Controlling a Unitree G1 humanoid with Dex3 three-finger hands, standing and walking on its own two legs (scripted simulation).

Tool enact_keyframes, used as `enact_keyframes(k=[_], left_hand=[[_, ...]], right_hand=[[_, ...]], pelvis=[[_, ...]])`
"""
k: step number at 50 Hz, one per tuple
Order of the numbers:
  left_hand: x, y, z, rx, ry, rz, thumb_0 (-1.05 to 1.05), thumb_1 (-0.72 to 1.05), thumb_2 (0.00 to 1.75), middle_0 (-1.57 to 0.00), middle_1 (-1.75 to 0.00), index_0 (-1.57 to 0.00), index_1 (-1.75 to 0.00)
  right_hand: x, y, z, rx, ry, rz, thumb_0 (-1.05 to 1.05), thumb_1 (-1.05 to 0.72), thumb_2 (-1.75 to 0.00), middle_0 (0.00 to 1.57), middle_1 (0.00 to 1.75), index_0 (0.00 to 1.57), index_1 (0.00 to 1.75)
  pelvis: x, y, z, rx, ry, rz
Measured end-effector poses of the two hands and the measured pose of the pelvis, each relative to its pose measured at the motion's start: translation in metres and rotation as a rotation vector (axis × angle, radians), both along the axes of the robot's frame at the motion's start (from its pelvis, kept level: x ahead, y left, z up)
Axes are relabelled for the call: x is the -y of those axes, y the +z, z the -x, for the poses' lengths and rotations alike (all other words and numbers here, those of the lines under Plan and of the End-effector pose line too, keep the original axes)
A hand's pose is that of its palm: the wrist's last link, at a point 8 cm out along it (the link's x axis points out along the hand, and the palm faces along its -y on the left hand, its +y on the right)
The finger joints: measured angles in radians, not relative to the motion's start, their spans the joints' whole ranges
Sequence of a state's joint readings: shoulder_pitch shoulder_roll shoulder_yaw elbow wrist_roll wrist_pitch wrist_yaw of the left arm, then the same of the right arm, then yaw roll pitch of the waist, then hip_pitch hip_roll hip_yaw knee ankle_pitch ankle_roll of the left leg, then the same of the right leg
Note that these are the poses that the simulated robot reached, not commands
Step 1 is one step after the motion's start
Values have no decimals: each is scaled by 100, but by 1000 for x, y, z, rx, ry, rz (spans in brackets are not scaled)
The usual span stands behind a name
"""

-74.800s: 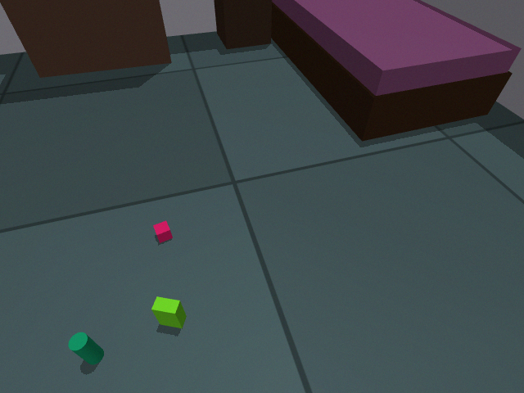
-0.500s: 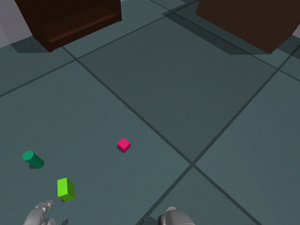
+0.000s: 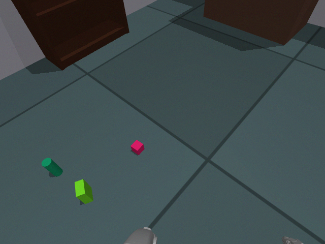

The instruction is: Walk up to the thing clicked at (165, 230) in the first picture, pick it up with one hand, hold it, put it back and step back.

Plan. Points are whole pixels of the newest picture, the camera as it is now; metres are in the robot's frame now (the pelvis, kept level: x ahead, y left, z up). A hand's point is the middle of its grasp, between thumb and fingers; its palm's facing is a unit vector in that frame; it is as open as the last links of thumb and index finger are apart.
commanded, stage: step back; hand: left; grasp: from above
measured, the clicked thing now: (137, 147) +0.80 +0.26 -0.73
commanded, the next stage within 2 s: stand in 1.66 s
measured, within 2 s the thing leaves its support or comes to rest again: neither
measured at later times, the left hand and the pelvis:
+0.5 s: hand out of the picture -0.11 +0.25 -0.15, palm faces +0.05 -0.92 -0.38, open 7.4 cm; pelvis -0.18 -0.03 +0.00, yaw +2 degrees
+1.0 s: hand out of the picture -0.20 +0.26 -0.14, palm faces +0.08 -0.90 -0.42, open 7.4 cm; pelvis -0.24 -0.03 +0.00, yaw +5 degrees
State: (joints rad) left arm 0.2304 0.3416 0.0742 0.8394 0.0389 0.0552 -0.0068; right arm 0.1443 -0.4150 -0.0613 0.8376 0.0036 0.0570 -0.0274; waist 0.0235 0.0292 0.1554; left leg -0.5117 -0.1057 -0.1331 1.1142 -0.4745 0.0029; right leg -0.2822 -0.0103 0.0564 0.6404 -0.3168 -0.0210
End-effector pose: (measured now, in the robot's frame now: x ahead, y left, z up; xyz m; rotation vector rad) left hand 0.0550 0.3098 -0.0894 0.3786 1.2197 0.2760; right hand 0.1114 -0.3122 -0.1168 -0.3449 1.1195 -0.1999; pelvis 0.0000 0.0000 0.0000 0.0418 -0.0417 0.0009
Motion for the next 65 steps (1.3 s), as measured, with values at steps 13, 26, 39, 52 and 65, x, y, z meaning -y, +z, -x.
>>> enact_keyframes(k=[13, 26, 39, 52, 65], left_hand=[[-3, -19, 36, 202, -5, 12, 0, 91, 90, -20, -30, -21, -30], [24, -28, 187, 28, 26, 41, 0, 91, 90, -20, -30, -21, -30], [37, -4, 286, -4, 76, -13, 1, 90, 89, -21, -30, -21, -30], [7, -7, 257, 44, 52, 13, 1, 91, 90, -20, -30, -20, -30], [55, -11, 206, 128, 43, 33, 0, 91, 90, -20, -30, -21, -30]], right_hand=[[-9, -9, 126, -137, 72, 32, 1, -91, -89, 20, 30, 21, 30], [23, 22, 165, 44, 92, 56, 1, -90, -89, 20, 30, 21, 30], [45, -5, 265, -68, 26, -18, 1, -91, -89, 20, 30, 20, 30], [19, 11, 305, -121, 17, -19, 1, -91, -89, 20, 30, 21, 30], [47, -10, 252, -117, 27, -12, 1, -91, -89, 20, 30, 20, 30]], pelvis=[[6, -16, 101, 26, 94, -7], [34, -6, 189, -10, 26, 47], [45, -2, 237, 8, 46, 38], [30, 5, 237, 9, 83, 34], [55, -5, 210, 23, 98, 39]])
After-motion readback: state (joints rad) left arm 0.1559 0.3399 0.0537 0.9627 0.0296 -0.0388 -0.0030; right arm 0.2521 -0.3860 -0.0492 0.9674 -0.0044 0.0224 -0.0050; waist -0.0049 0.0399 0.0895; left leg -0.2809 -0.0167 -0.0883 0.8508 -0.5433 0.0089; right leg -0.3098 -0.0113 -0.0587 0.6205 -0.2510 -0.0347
